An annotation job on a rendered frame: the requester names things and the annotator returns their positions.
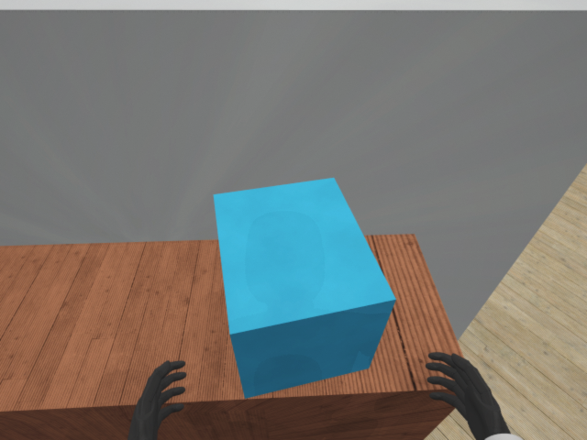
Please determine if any pedestal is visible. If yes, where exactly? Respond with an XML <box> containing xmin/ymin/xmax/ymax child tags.
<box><xmin>0</xmin><ymin>234</ymin><xmax>464</xmax><ymax>440</ymax></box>

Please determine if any right robot hand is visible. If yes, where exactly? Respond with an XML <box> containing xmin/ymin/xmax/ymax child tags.
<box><xmin>426</xmin><ymin>352</ymin><xmax>511</xmax><ymax>440</ymax></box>

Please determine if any left robot hand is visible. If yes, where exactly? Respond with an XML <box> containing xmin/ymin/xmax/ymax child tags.
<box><xmin>127</xmin><ymin>360</ymin><xmax>186</xmax><ymax>440</ymax></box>

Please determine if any carton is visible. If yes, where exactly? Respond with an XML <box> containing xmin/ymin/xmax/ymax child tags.
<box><xmin>214</xmin><ymin>178</ymin><xmax>396</xmax><ymax>399</ymax></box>

